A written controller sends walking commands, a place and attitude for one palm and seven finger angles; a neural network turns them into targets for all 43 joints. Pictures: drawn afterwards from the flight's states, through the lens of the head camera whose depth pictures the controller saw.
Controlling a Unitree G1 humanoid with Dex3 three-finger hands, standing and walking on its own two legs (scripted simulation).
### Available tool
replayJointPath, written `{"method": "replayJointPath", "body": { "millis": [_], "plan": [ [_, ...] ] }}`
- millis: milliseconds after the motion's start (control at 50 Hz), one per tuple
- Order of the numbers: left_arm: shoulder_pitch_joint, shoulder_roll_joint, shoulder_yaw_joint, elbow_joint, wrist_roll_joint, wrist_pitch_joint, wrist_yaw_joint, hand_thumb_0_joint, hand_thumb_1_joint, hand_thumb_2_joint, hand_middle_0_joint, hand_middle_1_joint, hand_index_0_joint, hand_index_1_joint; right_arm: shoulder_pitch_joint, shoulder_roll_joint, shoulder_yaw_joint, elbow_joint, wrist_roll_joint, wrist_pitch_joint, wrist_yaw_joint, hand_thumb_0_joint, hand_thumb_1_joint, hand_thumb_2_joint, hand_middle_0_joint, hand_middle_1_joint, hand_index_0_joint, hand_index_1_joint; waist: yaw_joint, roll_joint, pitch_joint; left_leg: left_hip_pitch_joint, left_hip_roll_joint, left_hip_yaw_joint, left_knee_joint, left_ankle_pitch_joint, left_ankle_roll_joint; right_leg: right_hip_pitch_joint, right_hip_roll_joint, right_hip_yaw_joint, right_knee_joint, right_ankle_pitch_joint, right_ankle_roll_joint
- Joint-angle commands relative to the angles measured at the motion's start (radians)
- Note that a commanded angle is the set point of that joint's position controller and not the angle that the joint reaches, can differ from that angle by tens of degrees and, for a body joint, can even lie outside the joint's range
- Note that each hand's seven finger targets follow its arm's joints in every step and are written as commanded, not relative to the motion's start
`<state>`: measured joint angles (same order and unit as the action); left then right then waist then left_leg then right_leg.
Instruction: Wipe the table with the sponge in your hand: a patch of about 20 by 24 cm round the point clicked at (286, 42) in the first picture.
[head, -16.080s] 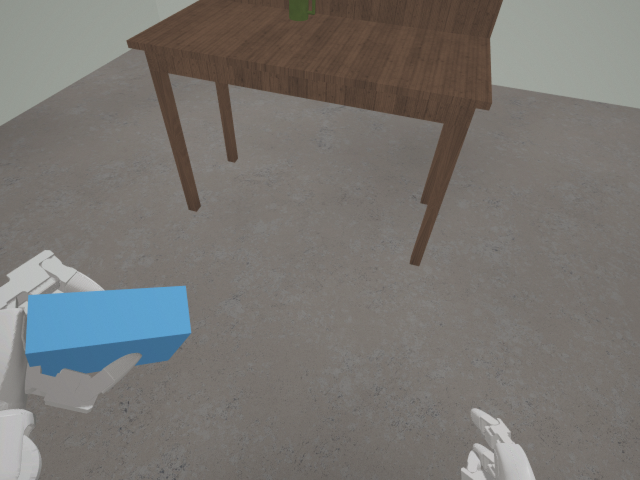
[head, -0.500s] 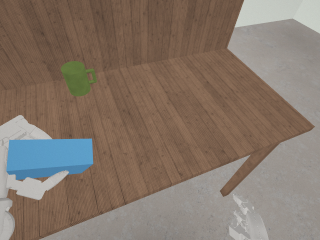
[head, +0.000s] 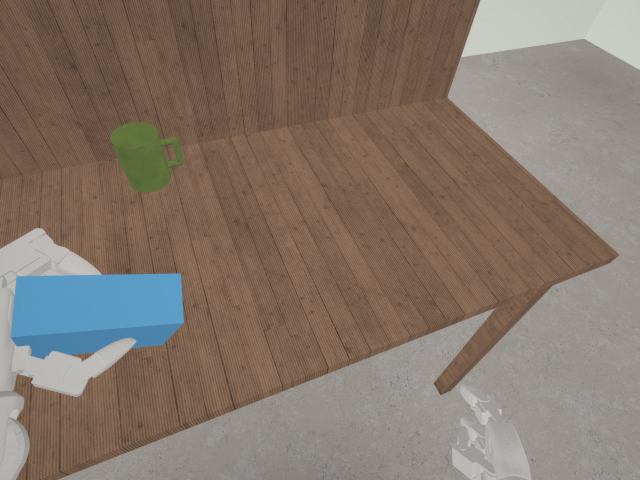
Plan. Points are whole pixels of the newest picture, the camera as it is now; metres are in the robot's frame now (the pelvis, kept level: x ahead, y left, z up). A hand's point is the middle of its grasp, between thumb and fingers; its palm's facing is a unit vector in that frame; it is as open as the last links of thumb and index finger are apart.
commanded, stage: shuffle to correct the standing spot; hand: left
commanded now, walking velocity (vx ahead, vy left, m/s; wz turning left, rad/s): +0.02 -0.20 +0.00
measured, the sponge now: (126, 315) +0.24 +0.21 +0.13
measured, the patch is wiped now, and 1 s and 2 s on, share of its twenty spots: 0.00 0.00 0.00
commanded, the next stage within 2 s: none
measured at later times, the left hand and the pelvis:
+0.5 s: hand (154, 309) +0.23 +0.18 +0.15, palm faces +0.30 -0.87 -0.39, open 9.2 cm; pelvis +0.01 -0.05 -0.01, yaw +0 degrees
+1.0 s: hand (145, 316) +0.23 +0.19 +0.15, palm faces +0.30 -0.87 -0.40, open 9.2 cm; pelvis +0.01 -0.05 -0.01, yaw +0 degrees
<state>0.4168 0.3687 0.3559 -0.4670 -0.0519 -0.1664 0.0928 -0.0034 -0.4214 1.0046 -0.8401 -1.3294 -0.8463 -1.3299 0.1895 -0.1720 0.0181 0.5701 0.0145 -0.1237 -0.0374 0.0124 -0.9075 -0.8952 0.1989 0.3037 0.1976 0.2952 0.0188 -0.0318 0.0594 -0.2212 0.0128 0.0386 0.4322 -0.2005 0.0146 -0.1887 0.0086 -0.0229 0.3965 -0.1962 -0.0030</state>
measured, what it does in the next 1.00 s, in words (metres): shifts its weight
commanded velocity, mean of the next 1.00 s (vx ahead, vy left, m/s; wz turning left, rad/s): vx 0.01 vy -0.20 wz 0.00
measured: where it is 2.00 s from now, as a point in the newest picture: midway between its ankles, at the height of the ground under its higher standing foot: outside the picture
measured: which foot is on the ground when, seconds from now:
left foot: down 0.00-1.00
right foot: down 0.00-1.00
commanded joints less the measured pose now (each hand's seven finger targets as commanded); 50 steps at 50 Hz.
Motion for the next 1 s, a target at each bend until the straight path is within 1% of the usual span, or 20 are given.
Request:
{"method": "replayJointPath", "body": {
  "millis": [0,20,100,120,200,220,240,300,320,340,400,420,480,560,620,680,820,900,920,980],
  "plan": [
    [-0.082,0.181,0.122,-0.263,-0.006,-0.061,0.024,0.000,0.100,1.300,-1.200,-1.600,-1.200,-1.600,-0.096,-0.141,-0.059,-0.157,0.008,-0.048,0.003,0.000,-0.900,-0.900,0.200,0.300,0.200,0.300,-0.009,0.110,-0.158,0.017,0.130,-0.108,-0.109,0.011,0.003,0.049,-0.024,0.031,-0.021,0.074,-0.002],
    [-0.068,0.132,0.078,-0.251,-0.016,-0.062,0.016,0.000,0.100,1.300,-1.200,-1.600,-1.200,-1.600,-0.085,-0.136,-0.055,-0.162,0.003,-0.044,0.003,0.000,-0.900,-0.900,0.200,0.300,0.200,0.300,-0.011,0.107,-0.149,0.006,0.124,-0.110,-0.099,0.006,0.008,0.048,-0.026,0.024,-0.037,0.076,-0.003],
    [-0.051,0.196,0.137,-0.294,-0.019,-0.055,0.022,0.000,0.100,1.300,-1.200,-1.600,-1.200,-1.600,-0.096,-0.142,-0.065,-0.164,0.008,-0.043,0.004,0.000,-0.900,-0.900,0.200,0.300,0.200,0.300,-0.012,0.115,-0.181,0.052,0.123,-0.093,-0.046,0.076,0.004,0.029,-0.038,0.051,-0.030,0.127,-0.012],
    [-0.042,0.147,0.095,-0.271,-0.027,-0.053,0.015,0.000,0.100,1.300,-1.200,-1.600,-1.200,-1.600,-0.082,-0.137,-0.059,-0.164,0.003,-0.037,0.004,0.000,-0.900,-0.900,0.200,0.300,0.200,0.300,-0.015,0.113,-0.162,0.025,0.119,-0.097,-0.045,0.060,0.008,0.029,-0.035,0.041,-0.039,0.116,-0.012],
    [-0.027,0.200,0.146,-0.290,-0.030,-0.044,0.018,0.000,0.100,1.300,-1.200,-1.600,-1.200,-1.600,-0.094,-0.141,-0.068,-0.165,0.009,-0.033,-0.001,0.000,-0.900,-0.900,0.200,0.300,0.200,0.300,-0.014,0.116,-0.174,0.046,0.124,-0.082,-0.010,0.073,0.007,0.006,-0.046,0.069,-0.030,0.131,-0.020],
    [-0.021,0.151,0.102,-0.277,-0.038,-0.043,0.012,0.000,0.100,1.300,-1.200,-1.600,-1.200,-1.600,-0.078,-0.137,-0.063,-0.165,0.005,-0.027,-0.002,0.000,-0.900,-0.900,0.200,0.300,0.200,0.300,-0.018,0.107,-0.164,0.030,0.119,-0.085,-0.003,0.059,0.011,0.007,-0.042,0.060,-0.035,0.124,-0.022],
    [-0.027,0.190,0.133,-0.285,-0.038,-0.041,0.013,0.000,0.100,1.300,-1.200,-1.600,-1.200,-1.600,-0.077,-0.145,-0.074,-0.171,0.005,-0.027,-0.005,0.000,-0.900,-0.900,0.200,0.300,0.200,0.300,-0.016,0.107,-0.167,0.031,0.123,-0.088,0.007,0.068,0.011,0.002,-0.051,0.078,-0.034,0.134,-0.025],
    [-0.006,0.198,0.145,-0.284,-0.042,-0.028,0.017,0.000,0.100,1.300,-1.200,-1.600,-1.200,-1.600,-0.086,-0.145,-0.073,-0.166,0.013,-0.020,-0.007,0.000,-0.900,-0.900,0.200,0.300,0.200,0.300,-0.019,0.072,-0.175,0.052,0.109,-0.063,0.044,0.040,0.006,-0.028,-0.063,0.106,-0.039,0.122,-0.036],
    [-0.003,0.157,0.107,-0.273,-0.048,-0.029,0.013,0.000,0.100,1.300,-1.200,-1.600,-1.200,-1.600,-0.074,-0.140,-0.068,-0.165,0.007,-0.015,-0.007,0.000,-0.900,-0.900,0.200,0.300,0.200,0.300,-0.024,0.067,-0.163,0.033,0.101,-0.062,0.056,0.019,0.010,-0.034,-0.065,0.097,-0.046,0.101,-0.040],
    [-0.011,0.193,0.137,-0.281,-0.049,-0.026,0.014,0.000,0.100,1.300,-1.200,-1.600,-1.200,-1.600,-0.070,-0.146,-0.078,-0.170,0.008,-0.015,-0.010,0.000,-0.900,-0.900,0.200,0.300,0.200,0.300,-0.021,0.049,-0.167,0.030,0.099,-0.063,0.070,0.027,0.008,-0.030,-0.074,0.110,-0.044,0.113,-0.044],
    [0.005,0.207,0.150,-0.297,-0.051,-0.017,0.021,0.000,0.100,1.300,-1.200,-1.600,-1.200,-1.600,-0.085,-0.144,-0.075,-0.164,0.016,-0.010,-0.012,0.000,-0.900,-0.900,0.200,0.300,0.200,0.300,-0.025,0.034,-0.178,0.060,0.082,-0.044,0.115,0.019,0.004,-0.066,-0.099,0.147,-0.055,0.103,-0.060],
    [0.013,0.172,0.120,-0.289,-0.056,-0.019,0.018,0.000,0.100,1.300,-1.200,-1.600,-1.200,-1.600,-0.074,-0.139,-0.069,-0.164,0.009,-0.005,-0.012,0.000,-0.900,-0.900,0.200,0.300,0.200,0.300,-0.029,0.026,-0.166,0.043,0.082,-0.043,0.123,0.026,0.010,-0.064,-0.100,0.130,-0.058,0.099,-0.062],
    [-0.003,0.205,0.145,-0.313,-0.058,-0.019,0.018,0.000,0.100,1.300,-1.200,-1.600,-1.200,-1.600,-0.071,-0.147,-0.077,-0.167,0.009,-0.005,-0.014,0.000,-0.900,-0.900,0.200,0.300,0.200,0.300,-0.026,0.031,-0.173,0.038,0.090,-0.055,0.126,0.070,0.007,-0.043,-0.105,0.129,-0.033,0.156,-0.063],
    [0.013,0.220,0.162,-0.329,-0.056,-0.021,0.017,0.000,0.100,1.300,-1.200,-1.600,-1.200,-1.600,-0.073,-0.151,-0.079,-0.166,0.006,0.000,-0.017,0.000,-0.900,-0.900,0.200,0.300,0.200,0.300,-0.022,0.098,-0.181,0.037,0.129,-0.074,0.099,0.173,0.017,-0.002,-0.075,0.099,0.004,0.235,-0.033],
    [0.037,0.201,0.149,-0.319,-0.056,-0.023,0.016,0.000,0.100,1.300,-1.200,-1.600,-1.200,-1.600,-0.072,-0.146,-0.071,-0.162,0.006,0.002,-0.014,0.000,-0.900,-0.900,0.200,0.300,0.200,0.300,-0.026,0.093,-0.188,0.048,0.135,-0.071,0.103,0.246,0.020,0.017,-0.065,0.072,0.020,0.297,-0.031],
    [0.027,0.210,0.156,-0.317,-0.057,-0.019,0.008,0.000,0.100,1.300,-1.200,-1.600,-1.200,-1.600,-0.058,-0.152,-0.086,-0.170,0.008,0.004,-0.009,0.000,-0.900,-0.900,0.200,0.300,0.200,0.300,-0.027,0.073,-0.195,0.035,0.124,-0.059,0.136,0.226,0.007,0.039,-0.084,0.094,0.015,0.340,-0.034],
    [0.041,0.190,0.136,-0.310,-0.062,-0.016,0.010,0.000,0.100,1.300,-1.200,-1.600,-1.200,-1.600,-0.073,-0.142,-0.068,-0.167,0.007,0.014,-0.010,0.000,-0.900,-0.900,0.200,0.300,0.200,0.300,-0.031,0.066,-0.153,0.029,0.115,-0.069,0.097,0.042,0.016,-0.043,-0.082,0.106,-0.026,0.141,-0.040],
    [-0.006,0.231,0.159,-0.353,-0.056,-0.020,0.014,0.000,0.100,1.300,-1.200,-1.600,-1.200,-1.600,-0.092,-0.145,-0.069,-0.168,0.010,0.007,-0.014,0.000,-0.900,-0.900,0.200,0.300,0.200,0.300,-0.028,0.124,-0.151,0.041,0.144,-0.102,0.043,0.069,0.020,-0.041,-0.061,0.100,-0.006,0.132,-0.033],
    [-0.007,0.200,0.135,-0.353,-0.054,-0.024,0.013,0.000,0.100,1.300,-1.200,-1.600,-1.200,-1.600,-0.082,-0.142,-0.065,-0.168,0.003,0.006,-0.014,0.000,-0.900,-0.900,0.200,0.300,0.200,0.300,-0.027,0.139,-0.157,0.029,0.156,-0.114,0.031,0.096,0.028,-0.018,-0.048,0.078,0.005,0.139,-0.026],
    [-0.030,0.212,0.141,-0.339,-0.049,-0.022,0.008,0.000,0.100,1.300,-1.200,-1.600,-1.200,-1.600,-0.069,-0.149,-0.077,-0.171,0.004,0.000,-0.010,0.000,-0.900,-0.900,0.200,0.300,0.200,0.300,-0.022,0.137,-0.166,0.011,0.165,-0.118,0.039,0.143,0.021,0.024,-0.050,0.076,0.009,0.171,-0.024]
  ]
}}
